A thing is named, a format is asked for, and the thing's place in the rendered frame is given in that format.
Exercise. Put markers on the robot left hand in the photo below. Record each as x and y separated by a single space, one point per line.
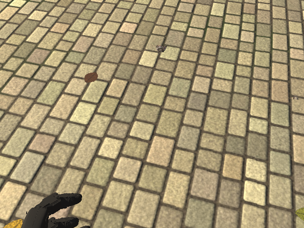
37 217

